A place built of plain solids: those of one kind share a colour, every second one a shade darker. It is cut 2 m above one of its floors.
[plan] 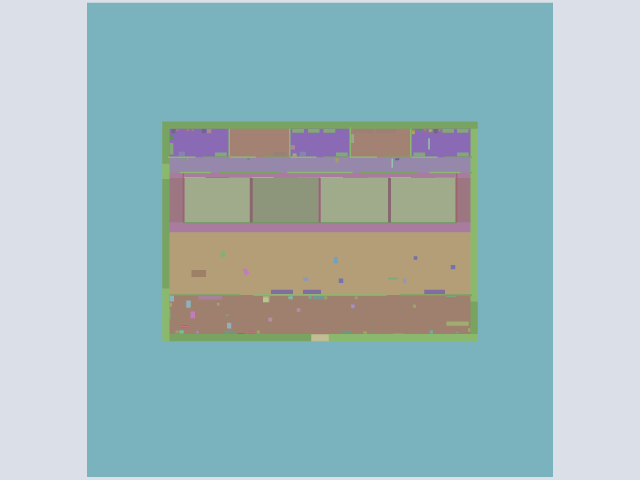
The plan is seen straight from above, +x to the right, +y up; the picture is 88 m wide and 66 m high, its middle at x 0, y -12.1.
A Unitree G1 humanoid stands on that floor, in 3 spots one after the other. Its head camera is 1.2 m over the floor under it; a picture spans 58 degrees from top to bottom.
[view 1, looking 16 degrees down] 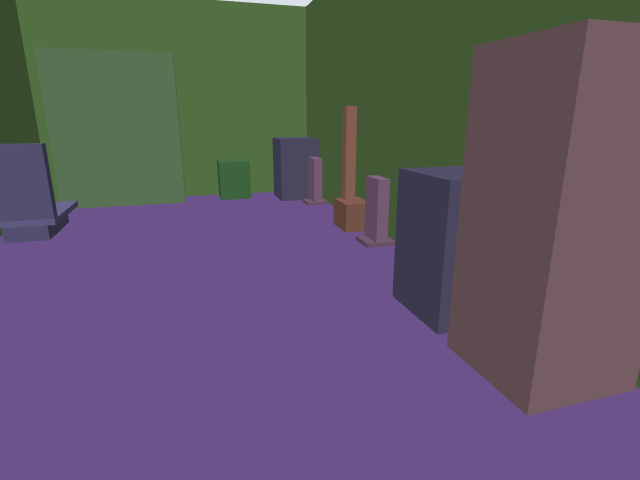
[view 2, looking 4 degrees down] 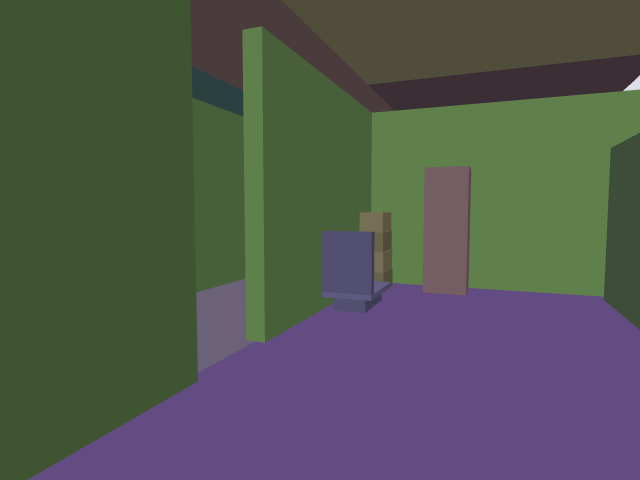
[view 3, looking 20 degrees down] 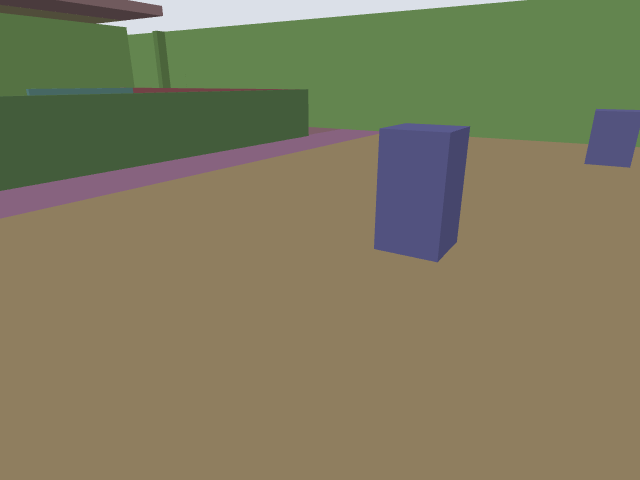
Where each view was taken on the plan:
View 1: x -13.74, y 1.29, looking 163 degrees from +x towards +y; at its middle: floor_store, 4.35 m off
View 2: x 2.90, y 1.29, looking -158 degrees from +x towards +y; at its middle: wall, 5.09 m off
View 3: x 10.04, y -15.62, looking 32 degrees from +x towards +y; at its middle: floor_yard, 3.51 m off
